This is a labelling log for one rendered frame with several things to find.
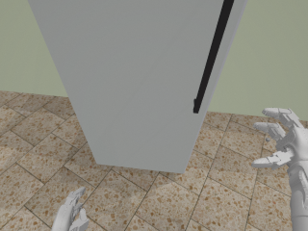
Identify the handle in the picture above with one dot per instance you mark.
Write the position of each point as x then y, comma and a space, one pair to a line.
222, 22

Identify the robot right hand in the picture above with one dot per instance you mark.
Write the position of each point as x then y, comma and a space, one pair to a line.
296, 139

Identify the fridge door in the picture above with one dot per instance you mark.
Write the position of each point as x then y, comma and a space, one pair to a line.
132, 70

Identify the right robot forearm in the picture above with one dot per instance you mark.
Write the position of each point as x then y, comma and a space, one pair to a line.
298, 173

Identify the robot left hand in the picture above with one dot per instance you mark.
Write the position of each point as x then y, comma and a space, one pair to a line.
64, 219

